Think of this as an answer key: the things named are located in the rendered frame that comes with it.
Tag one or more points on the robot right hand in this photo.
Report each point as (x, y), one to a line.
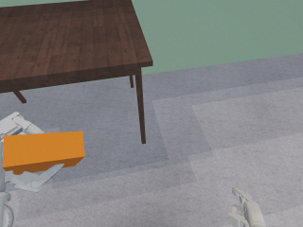
(249, 215)

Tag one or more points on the table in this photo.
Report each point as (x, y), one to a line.
(52, 44)

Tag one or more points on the sponge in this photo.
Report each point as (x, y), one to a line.
(39, 151)

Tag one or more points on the left robot forearm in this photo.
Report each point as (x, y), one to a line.
(6, 213)

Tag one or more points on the robot left hand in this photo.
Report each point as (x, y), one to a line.
(15, 124)

